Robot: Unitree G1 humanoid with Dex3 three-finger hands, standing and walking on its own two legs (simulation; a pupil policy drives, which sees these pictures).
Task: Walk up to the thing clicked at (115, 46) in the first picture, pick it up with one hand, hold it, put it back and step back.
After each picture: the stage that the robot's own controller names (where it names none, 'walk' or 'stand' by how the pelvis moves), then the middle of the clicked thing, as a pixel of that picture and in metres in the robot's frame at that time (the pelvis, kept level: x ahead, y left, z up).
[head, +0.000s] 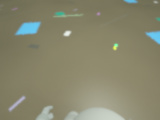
stand; (115, 46) +1.63 -0.57 -0.72
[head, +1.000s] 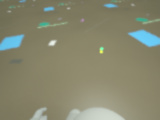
walk; (101, 50) +1.58 -0.13 -0.69
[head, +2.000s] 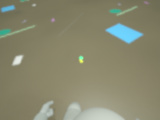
walk; (81, 59) +1.06 +0.24 -0.72
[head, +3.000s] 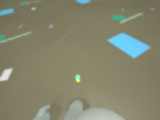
walk; (77, 78) +0.66 +0.24 -0.72
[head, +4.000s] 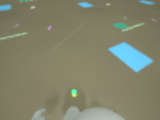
walk; (74, 93) +0.43 +0.20 -0.70
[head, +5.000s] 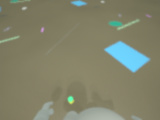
stand; (70, 100) +0.32 +0.22 -0.72
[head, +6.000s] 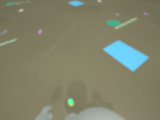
stand; (70, 102) +0.30 +0.23 -0.72
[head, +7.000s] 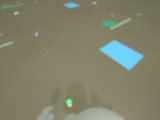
stand; (69, 103) +0.30 +0.25 -0.72
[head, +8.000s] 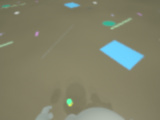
stand; (69, 102) +0.30 +0.25 -0.73
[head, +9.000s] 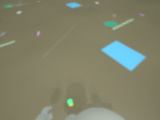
stand; (70, 102) +0.30 +0.24 -0.73
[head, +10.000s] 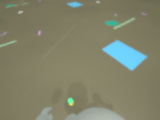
stand; (70, 101) +0.31 +0.24 -0.73
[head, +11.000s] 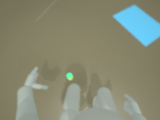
go down; (69, 76) +0.37 +0.21 -0.52
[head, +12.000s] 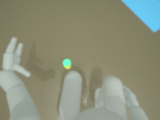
go down; (67, 64) +0.42 +0.22 -0.32
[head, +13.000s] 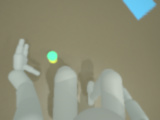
close in; (52, 57) +0.41 +0.25 -0.25
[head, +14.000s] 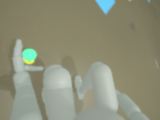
close; (29, 57) +0.40 +0.27 -0.22
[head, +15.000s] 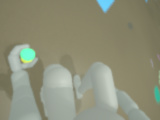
lift; (27, 56) +0.39 +0.27 -0.22
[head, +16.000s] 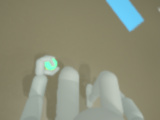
lift; (50, 65) +0.32 +0.27 -0.13
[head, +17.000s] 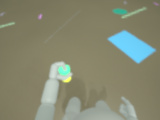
lift; (65, 73) +0.32 +0.18 +0.02
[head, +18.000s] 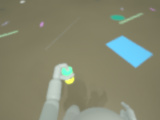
hold; (68, 75) +0.32 +0.17 +0.00
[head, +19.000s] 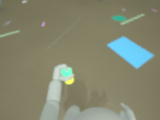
hold; (67, 76) +0.32 +0.17 +0.00
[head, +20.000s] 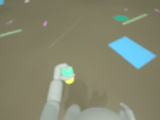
crouch; (68, 75) +0.32 +0.17 +0.00
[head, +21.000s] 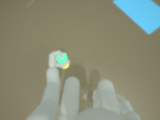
crouch; (63, 61) +0.40 +0.20 -0.10
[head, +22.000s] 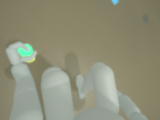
lower; (27, 54) +0.41 +0.28 -0.23
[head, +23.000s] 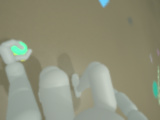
lower; (20, 52) +0.42 +0.29 -0.23
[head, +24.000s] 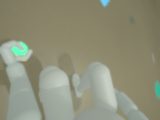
lower; (21, 52) +0.41 +0.29 -0.23
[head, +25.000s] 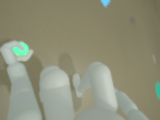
lower; (22, 52) +0.41 +0.29 -0.23
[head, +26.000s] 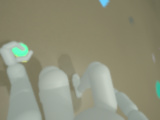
loosen; (21, 53) +0.41 +0.29 -0.23
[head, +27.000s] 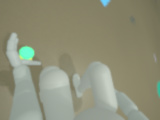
withdraw; (26, 55) +0.40 +0.27 -0.23
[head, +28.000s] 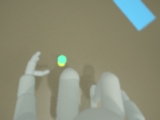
walk; (61, 61) +0.42 +0.23 -0.29
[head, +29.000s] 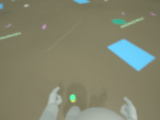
stand; (72, 98) +0.35 +0.18 -0.65
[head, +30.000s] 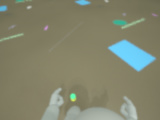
stand; (73, 97) +0.36 +0.19 -0.66
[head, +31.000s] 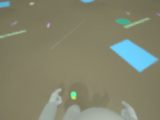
stand; (73, 95) +0.36 +0.19 -0.67
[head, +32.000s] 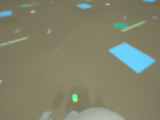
walk; (75, 97) +0.38 +0.20 -0.72
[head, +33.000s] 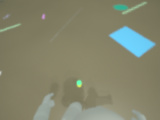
walk; (79, 83) +0.45 +0.15 -0.71
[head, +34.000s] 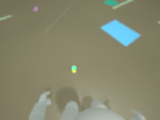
walk; (74, 69) +0.66 +0.21 -0.71
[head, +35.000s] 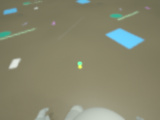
stand; (79, 65) +0.95 +0.26 -0.70
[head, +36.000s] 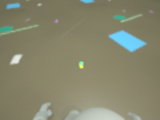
stand; (81, 65) +0.96 +0.20 -0.72
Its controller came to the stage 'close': yes
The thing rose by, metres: 0.71
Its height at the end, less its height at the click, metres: +0.00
